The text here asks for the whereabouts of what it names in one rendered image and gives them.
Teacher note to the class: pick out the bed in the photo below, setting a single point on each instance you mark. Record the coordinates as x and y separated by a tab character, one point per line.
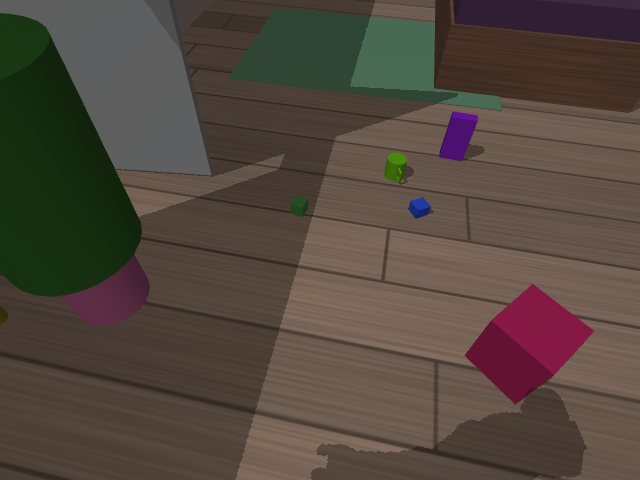
582	53

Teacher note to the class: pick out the potted plant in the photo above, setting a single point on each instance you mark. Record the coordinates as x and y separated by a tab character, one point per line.
67	225

